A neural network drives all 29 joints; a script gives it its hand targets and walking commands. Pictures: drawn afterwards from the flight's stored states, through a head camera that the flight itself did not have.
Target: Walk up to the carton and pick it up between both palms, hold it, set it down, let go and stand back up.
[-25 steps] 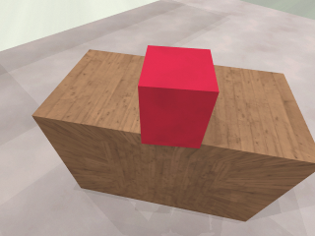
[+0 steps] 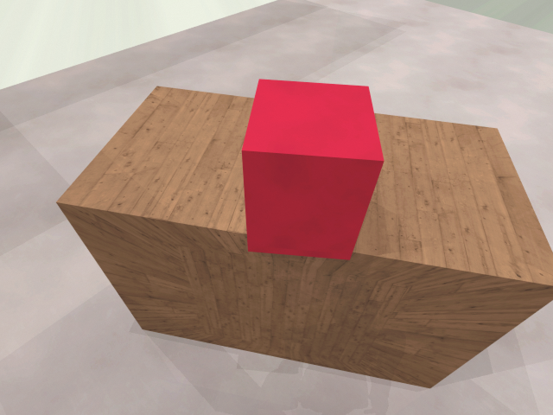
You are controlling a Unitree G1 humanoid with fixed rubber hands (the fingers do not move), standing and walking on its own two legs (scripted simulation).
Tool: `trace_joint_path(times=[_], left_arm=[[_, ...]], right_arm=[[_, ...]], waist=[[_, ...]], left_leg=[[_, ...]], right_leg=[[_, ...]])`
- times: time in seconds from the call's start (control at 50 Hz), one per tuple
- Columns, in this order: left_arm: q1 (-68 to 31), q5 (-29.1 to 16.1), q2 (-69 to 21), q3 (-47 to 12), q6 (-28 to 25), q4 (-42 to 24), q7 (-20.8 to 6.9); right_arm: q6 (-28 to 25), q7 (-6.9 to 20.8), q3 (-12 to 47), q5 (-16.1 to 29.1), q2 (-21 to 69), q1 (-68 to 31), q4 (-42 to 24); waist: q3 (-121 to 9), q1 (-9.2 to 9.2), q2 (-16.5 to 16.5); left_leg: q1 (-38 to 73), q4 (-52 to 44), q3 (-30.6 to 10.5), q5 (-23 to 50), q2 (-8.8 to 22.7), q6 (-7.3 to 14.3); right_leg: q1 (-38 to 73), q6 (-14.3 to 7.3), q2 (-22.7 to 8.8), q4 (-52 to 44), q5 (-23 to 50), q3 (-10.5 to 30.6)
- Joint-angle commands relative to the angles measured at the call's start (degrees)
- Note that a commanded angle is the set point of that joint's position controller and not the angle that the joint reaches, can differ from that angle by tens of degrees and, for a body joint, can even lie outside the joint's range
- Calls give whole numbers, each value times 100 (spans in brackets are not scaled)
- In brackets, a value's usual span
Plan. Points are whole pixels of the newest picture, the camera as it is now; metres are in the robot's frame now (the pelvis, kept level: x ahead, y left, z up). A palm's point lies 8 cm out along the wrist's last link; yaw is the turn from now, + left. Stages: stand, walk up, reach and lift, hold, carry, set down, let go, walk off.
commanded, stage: stand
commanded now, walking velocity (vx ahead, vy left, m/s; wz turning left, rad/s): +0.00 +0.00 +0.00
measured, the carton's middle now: (305, 172) +0.53 -0.06 +0.05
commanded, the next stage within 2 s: walk up in 0.44 s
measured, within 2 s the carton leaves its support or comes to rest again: neither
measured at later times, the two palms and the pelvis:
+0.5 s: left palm out of the picture -0.03 +0.19 -0.15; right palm out of the picture -0.03 -0.19 -0.15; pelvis +0.00 +0.00 +0.00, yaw +0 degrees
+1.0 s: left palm out of the picture +0.08 +0.17 -0.14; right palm out of the picture -0.05 -0.25 -0.17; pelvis +0.07 -0.05 -0.01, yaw -1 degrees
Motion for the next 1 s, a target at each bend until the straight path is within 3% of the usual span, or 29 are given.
trace_joint_path(times=[0.0, 0.6, 0.62, 0.64, 0.66, 0.68, 0.7, 0.72, 0.74, 0.78, 0.8, 0.82, 0.84, 0.86, 0.88, 0.9, 0.92, 0.94, 0.96, 0.98], left_arm=[[504, -1, 412, 59, -34, -35, 23], [584, -9, 394, 48, -60, -35, 16], [916, -60, 621, 150, -3, 34, -22], [628, -15, 670, 180, 66, -117, -58], [303, 34, 596, 170, 86, -312, -92], [-34, 112, 354, 122, 43, -516, -148], [-233, 216, 273, 105, -37, -673, -182], [-304, 223, 125, 72, -108, -756, -206], [-576, 181, 282, 116, -198, -866, -219], [-456, 78, 389, 197, -286, -900, -291], [73, 20, 173, 157, -315, -809, -309], [804, -19, -11, 115, -356, -571, -291], [1466, -64, -29, 139, -399, -261, -252], [1765, -25, 291, 244, -406, -36, -196], [2166, 41, 765, 369, -384, 57, -141], [2354, 98, 1528, 551, -365, -300, -96], [2522, -15, 1864, 619, -193, -158, -29], [2030, 53, 1642, 585, -139, -243, -57], [1629, 59, 1269, 495, -180, -378, -132], [1327, 55, 1081, 410, -259, -554, -140]], right_arm=[[-33, -24, -58, 1, -415, 536, -25], [-55, -18, -48, 9, -396, 615, -18], [-74, 38, -177, -53, -772, 785, -150], [-15, 52, -259, -85, -991, 950, -143], [23, 33, -309, -95, -1115, 1325, -48], [23, 18, -357, -91, -1177, 1593, 59], [-12, 0, -354, -124, -1099, 1502, 54], [-50, -14, -331, -147, -944, 1431, 45], [-73, 9, -284, -114, -718, 1606, 82], [-101, 21, -257, -123, -770, 1361, -22], [-121, 24, -294, -114, -991, 932, -141], [-136, 28, -334, -44, -1087, 352, -308], [-161, 56, -352, -12, -1051, 46, -402], [-201, 116, -299, -23, -771, 40, -422], [-243, 154, -170, -51, -344, 167, -483], [-122, 82, -247, -73, -592, 672, -282], [-9, 97, -318, -112, -711, 1041, -290], [20, 153, -344, -126, -822, 786, -485], [7, 218, -343, -199, -820, 237, -639], [-52, 266, -322, -201, -621, 232, -576]], waist=[[266, 0, 13], [253, 0, 14], [-351, -93, -25], [259, -256, 246], [552, -458, 723], [723, -601, 1365], [1094, -594, 1372], [1174, -550, 1220], [1147, -630, 895], [1004, -391, 654], [1025, -52, 960], [982, 384, 1023], [821, 683, 726], [553, 710, -90], [231, 766, -1114], [73, 865, -886], [30, 764, -1280], [489, 586, -1556], [1119, 546, -1156], [1282, 406, -958]], left_leg=[[-277, -552, -367, 1069, 391, 174], [-258, -559, -363, 1165, 416, 175], [142, -474, -286, -2177, 544, 234], [121, -810, -777, -3391, 727, 322], [310, -1407, -1386, -4044, 1183, 455], [143, -2059, -2158, -4205, 1867, 713], [-121, -2173, -2368, -3484, 2228, 907], [-108, -2074, -2294, -2748, 2211, 972], [-293, -2067, -2307, -2079, 2017, 1007], [-890, -1926, -1748, -1575, 1701, 865], [-1151, -1635, -1429, -1533, 1609, 764], [-1489, -1201, -999, -1357, 1337, 573], [-1632, -533, -593, -904, 950, 383], [-1783, 387, -57, -567, 549, 199], [-2313, 1533, 410, -892, 220, -15], [-3159, 2758, 530, -1741, -77, -256], [-2783, 3372, 234, -1819, 289, -200], [-2677, 3800, 153, -1652, 357, -166], [-2828, 3979, 8, -1307, 481, -173], [-3003, 3951, -84, -894, 591, -137]], right_leg=[[-247, -167, -466, -494, 1074, 389], [-225, -179, -487, -507, 1189, 393], [-502, -270, -300, -177, -2140, 312], [-1582, -252, -171, 111, -3010, 372], [-2350, -156, 31, 751, -2777, 44], [-2466, -34, 143, 1962, -1784, -476], [-2624, -8, -217, 2396, -1431, -352], [-2633, 14, -384, 2325, -1256, -215], [-2473, 69, -438, 2256, -1162, -178], [-1753, 66, -395, 2035, -1360, -259], [-1250, -26, -430, 1347, -1303, -277], [-399, -98, -497, 307, -625, -310], [350, 21, -376, -379, 242, -387], [885, 194, -397, -431, 680, -357], [1414, 130, -1002, -722, 155, 443], [1744, 111, -2585, -1224, -570, 2505], [724, -424, -3250, -1649, -2158, 3576], [-43, -893, -3287, -2126, -3058, 4411], [-404, -859, -2954, -2315, -2887, 3972], [-178, -560, -2515, -2046, -1717, 2819]])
